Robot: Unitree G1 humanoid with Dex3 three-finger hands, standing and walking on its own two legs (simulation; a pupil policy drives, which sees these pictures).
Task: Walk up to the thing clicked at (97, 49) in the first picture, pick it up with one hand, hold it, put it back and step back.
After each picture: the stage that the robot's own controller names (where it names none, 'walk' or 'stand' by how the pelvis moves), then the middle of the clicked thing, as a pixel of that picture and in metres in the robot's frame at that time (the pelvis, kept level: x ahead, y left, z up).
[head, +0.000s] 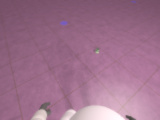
stand; (97, 50) +1.36 -0.18 -0.72
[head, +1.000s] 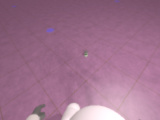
walk; (86, 53) +1.26 +0.15 -0.70
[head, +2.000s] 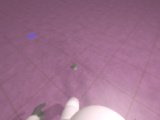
walk; (75, 66) +0.84 +0.28 -0.71
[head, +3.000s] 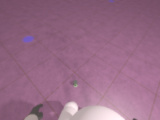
walk; (75, 83) +0.52 +0.16 -0.69
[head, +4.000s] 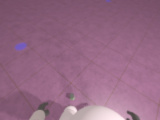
stand; (71, 96) +0.32 +0.18 -0.71
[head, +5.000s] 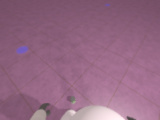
stand; (73, 99) +0.32 +0.17 -0.72
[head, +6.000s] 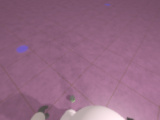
stand; (72, 98) +0.33 +0.17 -0.73
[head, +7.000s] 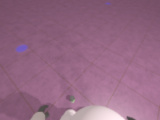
stand; (72, 98) +0.32 +0.17 -0.73
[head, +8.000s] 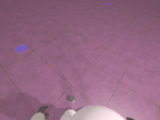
go down; (72, 99) +0.32 +0.17 -0.73
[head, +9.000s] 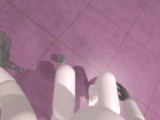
go down; (60, 59) +0.39 +0.23 -0.32
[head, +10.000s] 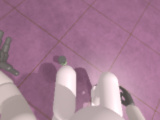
approach; (62, 60) +0.39 +0.23 -0.30
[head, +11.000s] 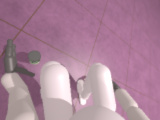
close in; (34, 57) +0.36 +0.27 -0.21
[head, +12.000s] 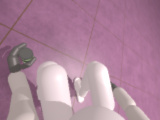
close; (27, 56) +0.37 +0.28 -0.21
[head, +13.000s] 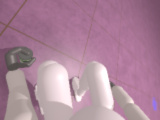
lift; (25, 56) +0.36 +0.28 -0.22
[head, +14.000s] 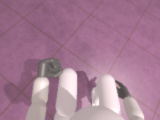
lift; (55, 69) +0.29 +0.24 -0.07
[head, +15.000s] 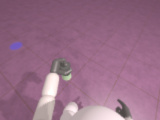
hold; (66, 71) +0.33 +0.16 +0.02
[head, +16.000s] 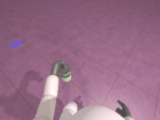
hold; (65, 73) +0.32 +0.17 -0.01
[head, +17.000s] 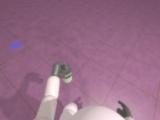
crouch; (66, 74) +0.32 +0.17 -0.01
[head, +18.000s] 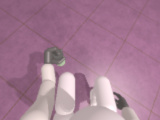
crouch; (59, 58) +0.40 +0.21 -0.10
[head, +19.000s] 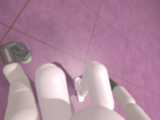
lower; (22, 54) +0.38 +0.30 -0.22
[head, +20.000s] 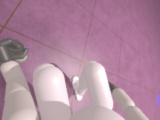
lower; (18, 52) +0.39 +0.31 -0.22
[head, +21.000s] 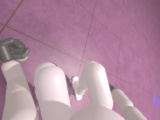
lower; (19, 51) +0.39 +0.31 -0.22
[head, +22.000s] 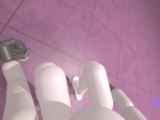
lower; (20, 52) +0.39 +0.31 -0.22
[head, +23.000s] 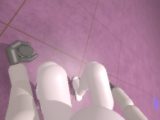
open; (25, 53) +0.38 +0.29 -0.22
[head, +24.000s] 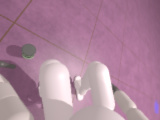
stand; (28, 52) +0.38 +0.29 -0.22
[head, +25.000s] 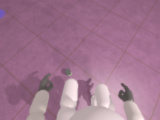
walk; (68, 72) +0.40 +0.22 -0.50
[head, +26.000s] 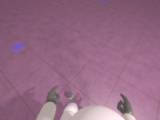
stand; (70, 95) +0.35 +0.19 -0.66
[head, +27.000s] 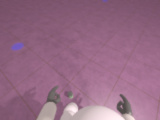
stand; (70, 94) +0.36 +0.19 -0.67
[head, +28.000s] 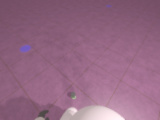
stand; (73, 95) +0.38 +0.18 -0.72
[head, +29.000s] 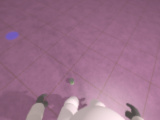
walk; (71, 81) +0.43 +0.18 -0.70
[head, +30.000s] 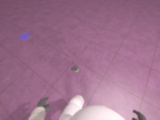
walk; (76, 68) +0.69 +0.23 -0.70
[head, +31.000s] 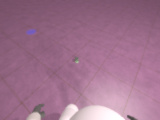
stand; (76, 59) +0.99 +0.23 -0.70
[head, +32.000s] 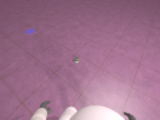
stand; (76, 59) +0.99 +0.22 -0.72
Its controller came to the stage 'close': yes
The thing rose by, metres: 0.69
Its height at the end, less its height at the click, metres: +0.00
